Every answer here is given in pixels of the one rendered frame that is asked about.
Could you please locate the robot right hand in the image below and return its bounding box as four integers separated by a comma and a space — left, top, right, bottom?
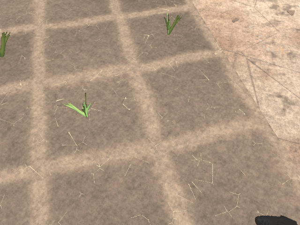
255, 216, 298, 225

